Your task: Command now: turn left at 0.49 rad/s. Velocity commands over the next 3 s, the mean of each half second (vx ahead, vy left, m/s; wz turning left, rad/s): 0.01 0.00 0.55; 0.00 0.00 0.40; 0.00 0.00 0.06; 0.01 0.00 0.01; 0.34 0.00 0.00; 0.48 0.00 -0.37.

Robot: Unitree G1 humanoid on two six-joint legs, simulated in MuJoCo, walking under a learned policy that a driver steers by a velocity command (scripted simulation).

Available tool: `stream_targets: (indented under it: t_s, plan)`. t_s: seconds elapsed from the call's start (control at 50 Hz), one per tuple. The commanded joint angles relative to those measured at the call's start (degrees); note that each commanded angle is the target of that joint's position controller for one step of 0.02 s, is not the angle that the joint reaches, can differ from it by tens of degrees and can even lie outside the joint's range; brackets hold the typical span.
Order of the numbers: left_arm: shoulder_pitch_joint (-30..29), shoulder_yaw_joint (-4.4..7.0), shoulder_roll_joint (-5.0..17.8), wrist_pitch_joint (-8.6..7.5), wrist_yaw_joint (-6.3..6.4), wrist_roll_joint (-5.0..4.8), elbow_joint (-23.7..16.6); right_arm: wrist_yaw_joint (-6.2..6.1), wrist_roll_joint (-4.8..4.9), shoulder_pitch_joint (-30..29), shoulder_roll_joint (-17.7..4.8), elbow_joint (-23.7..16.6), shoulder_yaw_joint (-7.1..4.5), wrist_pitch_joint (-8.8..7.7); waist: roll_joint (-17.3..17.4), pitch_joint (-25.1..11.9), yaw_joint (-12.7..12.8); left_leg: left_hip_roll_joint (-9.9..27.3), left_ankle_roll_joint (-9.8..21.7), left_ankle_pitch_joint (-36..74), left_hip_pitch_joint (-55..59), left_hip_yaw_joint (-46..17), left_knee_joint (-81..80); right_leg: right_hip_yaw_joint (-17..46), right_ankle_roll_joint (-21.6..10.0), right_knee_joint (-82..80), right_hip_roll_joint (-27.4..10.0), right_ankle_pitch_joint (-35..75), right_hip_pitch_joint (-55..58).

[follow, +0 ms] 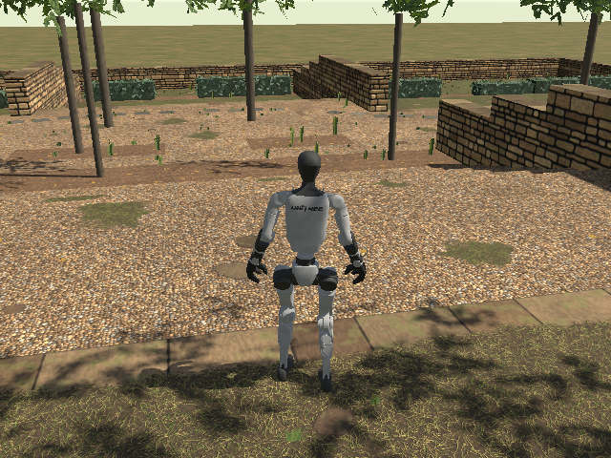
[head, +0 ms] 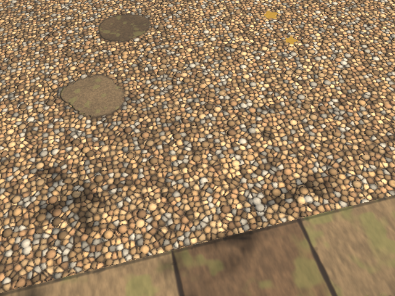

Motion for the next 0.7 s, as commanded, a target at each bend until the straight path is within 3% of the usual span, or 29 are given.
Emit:
stream_targets:
  t_s: [0.02,0.04,0.06,0.12,0.2,0.26,0.32,0.38,0.4,0.42,0.44,0.46,0.48,0.5,0.52,0.56,0.64,0.7]
  plan:
    - [-2.2,2.26,8.8,-1.26,0.65,2.07,-5.9,0.39,-0.27,-0.1,-8.8,-5.2,-2.69,-1.75,-10.7,-4.5,-0.4,1.6,-0.9,-12.2,-11.3,-0.2,25.0,21.8,-13.2,-15.6,-22.9,9.1,7.9]
    - [-5.0,1.79,7.1,-1.58,0.75,0.7,-6.6,0.2,-0.23,3.0,-8.3,-3.2,-2.82,-0.99,-8.2,-4.0,-1.7,1.8,-1.8,-9.1,-11.0,0.7,28.3,15.6,-10.2,-14.1,-19.0,11.9,8.1]
    - [-5.8,1.51,6.4,-1.79,0.79,-0.42,-6.9,-0.08,-0.54,4.4,-7.5,-2.4,-2.67,-0.3,-7.8,-3.5,-1.5,2.3,-2.8,-6.3,-11.9,1.2,31.8,12.0,-9.0,-13.2,-17.4,14.2,9.2]
    - [-2.6,1.25,6.5,-1.25,1.24,-0.51,-6.3,0.23,0.13,1.8,-5.0,-4.6,-1.7,0.36,-8.8,-2.3,0.6,3.7,-5.3,-2.3,-12.9,4.6,34.0,4.7,-10.0,-12.9,-15.3,21.3,10.5]
    - [2.0,2.3,9.1,-0.1,1.84,-0.58,-5.5,1.29,0.21,-3.8,-3.2,-8.9,-0.4,0.36,-10.7,-3.3,4.1,6.5,-6.9,-2.1,-12.3,6.9,22.1,2.9,-11.6,-12.1,-17.7,23.7,17.6]
    - [1.0,3.27,11.4,0.2,1.23,-0.94,-6.1,2.42,0.21,-4.6,-3.0,-10.5,-0.01,0.44,-11.8,-3.9,4.3,7.4,-5.6,-4.0,-5.0,10.1,14.4,0.2,-11.9,-11.7,-19.0,25.0,15.1]
    - [0.6,3.8,12.2,0.05,0.32,-1.77,-6.2,3.12,0.45,-4.3,-4.1,-11.4,-0.57,0.87,-12.6,-4.1,4.1,6.4,-3.4,-4.2,0.5,12.8,7.3,-1.1,-11.2,-9.9,-20.1,26.3,14.2]
    - [-0.9,3.95,12.0,-0.27,-0.06,-3.42,-5.8,3.69,0.53,-0.8,-4.1,-10.8,-1.29,1.14,-11.8,-4.9,1.1,4.3,0.7,4.9,9.9,14.7,-8.2,-4.1,-7.2,-3.2,-19.3,24.4,12.6]
    - [2.0,3.5,10.1,-0.56,-0.3,-3.19,-4.6,3.18,0.28,1.9,-6.0,-9.9,-2.15,1.07,-8.1,-6.4,0.4,3.8,2.7,13.0,18.3,12.7,-13.8,-7.4,-3.6,2.8,-17.0,19.9,8.1]
    - [2.5,2.61,7.2,-0.81,-0.54,-0.85,-5.8,2.2,0.15,5.1,-12.2,-10.5,-3.92,0.85,4.5,-9.1,0.2,14.8,6.9,33.6,31.5,-2.5,-13.4,-12.1,1.9,18.2,-11.8,2.7,-5.9]
    - [-0.3,1.34,4.7,-1.14,-0.64,1.23,-9.3,2.02,-1.3,4.7,-16.6,-11.8,-4.14,0.15,16.6,-10.6,0.7,28.2,19.3,50.5,35.1,-20.0,-11.1,-8.7,5.6,31.9,-4.0,-26.2,-21.7]
    - [-4.4,2.46,8.4,-1.17,-0.49,-0.06,-9.5,2.68,-2.17,6.1,-13.1,-11.3,-3.38,-0.95,9.0,-13.8,-3.8,28.0,22.6,43.4,32.0,-18.8,-13.6,-0.7,5.8,39.6,-4.0,-25.3,-22.4]
    - [-5.2,2.82,9.5,-0.84,-0.34,-1.51,-9.4,2.72,-2.01,3.3,-11.8,-10.8,-2.65,-1.69,6.9,-9.8,-1.8,24.1,19.2,37.1,28.3,-13.1,-14.2,0.4,5.0,40.8,-4.8,-20.3,-22.7]
    - [-4.1,3.03,9.3,-0.45,0.18,-1.38,-8.3,2.32,-0.93,-0.4,-10.4,-10.9,-2.36,-1.79,4.2,-7.4,0.2,20.2,15.5,31.3,25.1,-9.5,-14.4,0.9,4.8,38.5,-5.4,-15.2,-22.5]
    - [-3.3,3.26,9.7,0.01,0.66,-0.81,-7.9,2.02,0.03,-2.9,-9.0,-11.4,-1.75,-1.51,4.4,-6.1,1.3,18.4,13.7,29.2,22.0,-7.7,-14.8,1.1,5.1,36.4,-5.5,-11.7,-21.3]
    - [-1.2,3.21,8.9,0.03,0.55,-0.39,-7.5,1.54,-0.53,-4.5,-9.2,-11.7,-1.53,-1.09,5.2,-6.7,2.8,16.2,13.5,29.2,17.4,-6.2,-15.3,0.1,5.8,35.6,-3.6,-7.0,-16.5]
    - [-2.7,2.14,6.5,-0.48,0.32,-0.88,-8.1,0.64,-0.47,-2.9,-9.8,-11.1,-1.79,-0.87,5.7,-7.3,1.5,15.1,13.4,23.4,18.2,-8.1,-14.6,0.9,6.2,23.4,-2.3,-4.6,-14.4]
    - [-3.3,1.82,6.3,-0.74,-0.32,-1.14,-8.2,0.58,-0.61,-3.2,-10.3,-11.1,-1.86,-0.51,6.9,-7.4,0.7,15.3,13.4,18.1,16.7,-10.3,-13.8,0.8,5.8,16.3,-1.7,-4.8,-10.1]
